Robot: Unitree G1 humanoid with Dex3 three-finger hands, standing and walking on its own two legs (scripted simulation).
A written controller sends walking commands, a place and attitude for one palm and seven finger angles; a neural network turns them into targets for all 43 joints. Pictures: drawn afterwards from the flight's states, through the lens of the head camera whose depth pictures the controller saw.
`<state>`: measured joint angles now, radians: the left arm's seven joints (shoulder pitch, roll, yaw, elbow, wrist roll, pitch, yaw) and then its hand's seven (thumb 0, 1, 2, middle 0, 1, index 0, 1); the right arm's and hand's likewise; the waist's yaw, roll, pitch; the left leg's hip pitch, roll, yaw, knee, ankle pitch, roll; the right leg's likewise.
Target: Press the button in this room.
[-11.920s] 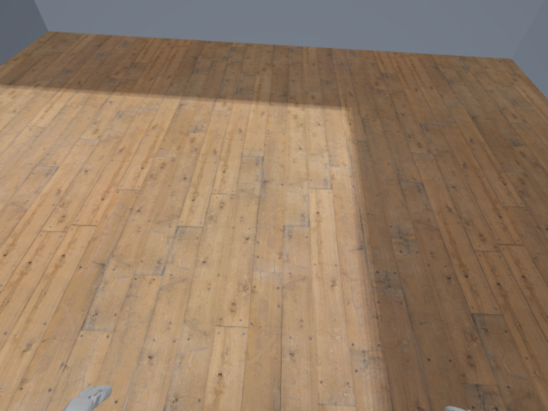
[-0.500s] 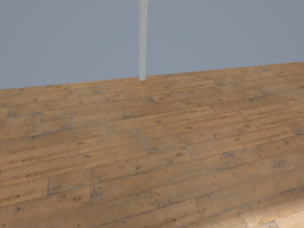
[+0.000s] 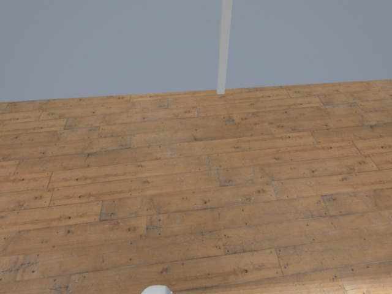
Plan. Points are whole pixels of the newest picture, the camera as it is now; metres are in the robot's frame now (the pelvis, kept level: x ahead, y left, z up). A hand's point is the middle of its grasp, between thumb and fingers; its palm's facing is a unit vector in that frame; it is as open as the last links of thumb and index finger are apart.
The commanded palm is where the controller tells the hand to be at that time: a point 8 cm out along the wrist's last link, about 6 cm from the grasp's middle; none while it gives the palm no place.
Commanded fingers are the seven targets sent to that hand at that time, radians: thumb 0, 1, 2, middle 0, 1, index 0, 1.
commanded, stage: turn or walk to find it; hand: left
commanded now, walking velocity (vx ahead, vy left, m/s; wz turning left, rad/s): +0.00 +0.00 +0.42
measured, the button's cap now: out of the picture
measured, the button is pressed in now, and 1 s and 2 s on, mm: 0 0 0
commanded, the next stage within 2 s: none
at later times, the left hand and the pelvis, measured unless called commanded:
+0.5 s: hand out of the picture +0.03 +0.28 -0.16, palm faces +0.20 -0.95 -0.25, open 7.4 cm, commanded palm none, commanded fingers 0.00 0.90 0.90 -0.20 -0.30 -0.20 -0.30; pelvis -0.03 +0.05 +0.00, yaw +10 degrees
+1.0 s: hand out of the picture -0.08 +0.17 -0.14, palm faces +0.43 -0.86 -0.28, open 7.4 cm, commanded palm none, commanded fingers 0.00 0.90 0.90 -0.20 -0.30 -0.20 -0.30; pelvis -0.06 -0.03 +0.01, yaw +24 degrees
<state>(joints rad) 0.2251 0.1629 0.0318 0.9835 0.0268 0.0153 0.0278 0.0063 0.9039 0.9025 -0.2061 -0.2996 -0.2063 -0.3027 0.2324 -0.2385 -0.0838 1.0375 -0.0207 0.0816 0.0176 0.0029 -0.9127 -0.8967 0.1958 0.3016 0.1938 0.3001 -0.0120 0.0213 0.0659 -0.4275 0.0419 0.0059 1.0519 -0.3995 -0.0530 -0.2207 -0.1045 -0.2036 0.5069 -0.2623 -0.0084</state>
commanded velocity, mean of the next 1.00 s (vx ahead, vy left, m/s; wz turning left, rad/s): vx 0.00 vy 0.00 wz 0.42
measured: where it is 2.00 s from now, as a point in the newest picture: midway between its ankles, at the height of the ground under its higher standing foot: outside the picture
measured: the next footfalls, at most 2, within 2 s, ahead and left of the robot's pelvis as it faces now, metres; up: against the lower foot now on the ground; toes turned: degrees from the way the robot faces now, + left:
left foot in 0.14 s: +0.01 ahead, +0.15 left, +0.00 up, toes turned +9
right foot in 0.70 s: +0.02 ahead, -0.08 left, +0.00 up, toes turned +12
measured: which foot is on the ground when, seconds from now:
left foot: up 0.00-0.12, down 0.14-0.70, up 0.72-1.00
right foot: down 0.00-0.14, up 0.16-0.68, down 0.70-1.00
